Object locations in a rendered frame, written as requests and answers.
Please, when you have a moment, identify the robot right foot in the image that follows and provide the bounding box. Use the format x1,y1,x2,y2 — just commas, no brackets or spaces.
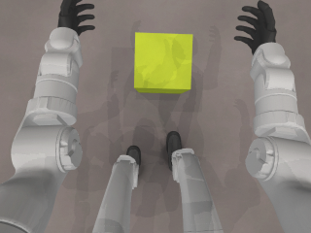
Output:
166,131,182,171

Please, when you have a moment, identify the robot left forearm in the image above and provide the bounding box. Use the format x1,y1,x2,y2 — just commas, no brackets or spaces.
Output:
11,27,84,167

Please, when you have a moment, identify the right robot upper arm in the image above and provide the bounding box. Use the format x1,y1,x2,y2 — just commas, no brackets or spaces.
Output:
245,135,311,233

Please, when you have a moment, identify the right robot hand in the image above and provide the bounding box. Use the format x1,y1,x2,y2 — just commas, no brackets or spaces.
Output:
233,0,277,55

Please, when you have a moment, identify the robot right forearm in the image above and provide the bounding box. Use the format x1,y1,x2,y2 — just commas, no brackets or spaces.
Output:
250,42,311,146

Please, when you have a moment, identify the robot right thigh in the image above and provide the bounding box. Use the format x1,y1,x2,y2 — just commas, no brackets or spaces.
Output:
172,152,224,233

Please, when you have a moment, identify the carton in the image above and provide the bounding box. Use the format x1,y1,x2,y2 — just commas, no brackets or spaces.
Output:
134,32,193,94

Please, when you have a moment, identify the left robot upper arm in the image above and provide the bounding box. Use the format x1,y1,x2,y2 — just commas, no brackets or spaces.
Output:
0,124,83,233

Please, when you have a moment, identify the left robot hand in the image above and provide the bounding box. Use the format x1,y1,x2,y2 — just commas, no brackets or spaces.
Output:
57,0,95,36

